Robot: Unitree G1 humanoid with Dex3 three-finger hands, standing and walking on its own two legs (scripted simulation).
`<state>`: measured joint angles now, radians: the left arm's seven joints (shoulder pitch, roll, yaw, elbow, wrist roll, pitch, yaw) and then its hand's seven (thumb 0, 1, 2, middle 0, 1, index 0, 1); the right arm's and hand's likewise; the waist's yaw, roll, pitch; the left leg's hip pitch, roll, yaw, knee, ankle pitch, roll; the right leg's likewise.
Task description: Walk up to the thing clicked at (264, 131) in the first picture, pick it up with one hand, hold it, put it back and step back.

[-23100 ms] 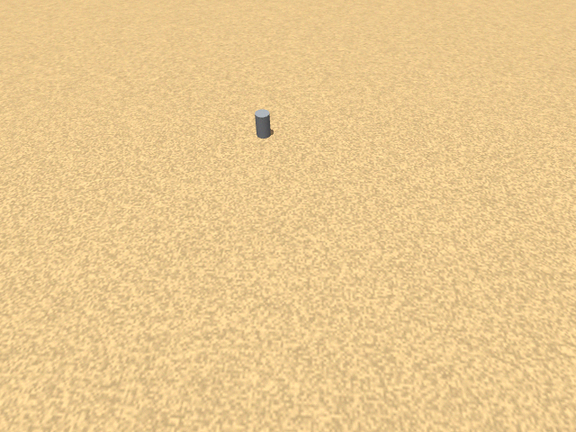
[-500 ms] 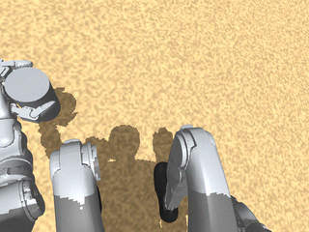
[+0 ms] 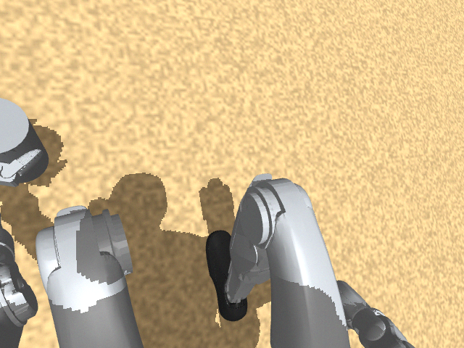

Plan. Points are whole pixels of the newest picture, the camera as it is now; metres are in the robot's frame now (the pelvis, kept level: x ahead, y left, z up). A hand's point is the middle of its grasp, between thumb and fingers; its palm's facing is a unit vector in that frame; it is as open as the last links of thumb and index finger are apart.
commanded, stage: lower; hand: left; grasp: from the side
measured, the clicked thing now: (8, 145) +0.44 +0.27 -0.18
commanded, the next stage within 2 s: loosen in 0.70 s
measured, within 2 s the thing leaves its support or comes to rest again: rests again in 1.34 s
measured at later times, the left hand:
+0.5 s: hand (4, 139) +0.45 +0.28 -0.17, palm faces +0.33 -0.94 -0.02, open 11.3 cm
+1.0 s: hand (6, 139) +0.45 +0.28 -0.19, palm faces +0.35 -0.94 -0.01, open 11.3 cm
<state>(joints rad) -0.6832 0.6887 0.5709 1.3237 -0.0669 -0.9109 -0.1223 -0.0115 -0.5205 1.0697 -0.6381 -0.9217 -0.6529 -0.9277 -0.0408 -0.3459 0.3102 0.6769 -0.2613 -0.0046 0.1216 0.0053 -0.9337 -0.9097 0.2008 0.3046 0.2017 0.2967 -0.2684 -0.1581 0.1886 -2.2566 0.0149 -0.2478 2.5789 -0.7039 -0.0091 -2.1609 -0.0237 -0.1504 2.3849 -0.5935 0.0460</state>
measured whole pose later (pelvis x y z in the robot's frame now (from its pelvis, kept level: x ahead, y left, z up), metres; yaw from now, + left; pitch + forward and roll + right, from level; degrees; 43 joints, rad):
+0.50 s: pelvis -0.01 +0.01 +0.00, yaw -3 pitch +16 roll -17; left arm -0.71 0.82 0.55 1.44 -0.03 -1.00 -0.01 -0.01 -0.52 1.07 -0.64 -0.92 -0.66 -0.92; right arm -0.11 -0.36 0.44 0.62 -0.33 0.01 0.13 0.00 -0.93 -0.91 0.20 0.30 0.20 0.30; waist -0.29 -0.23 0.28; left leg -2.23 0.01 -0.32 2.62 -0.71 0.00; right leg -2.09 0.00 -0.21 2.36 -0.57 0.07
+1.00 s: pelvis -0.01 +0.01 -0.01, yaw -4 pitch +13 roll -18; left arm -0.72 0.88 0.54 1.50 -0.04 -1.05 0.02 -0.01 -0.45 0.94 -0.65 -0.85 -0.67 -0.85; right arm -0.16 -0.37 0.50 0.59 -0.36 0.01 0.13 0.00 -0.92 -0.90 0.20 0.30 0.20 0.30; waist -0.29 -0.27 0.32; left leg -2.21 0.02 -0.36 2.65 -0.72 0.01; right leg -2.06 0.02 -0.24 2.35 -0.56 0.08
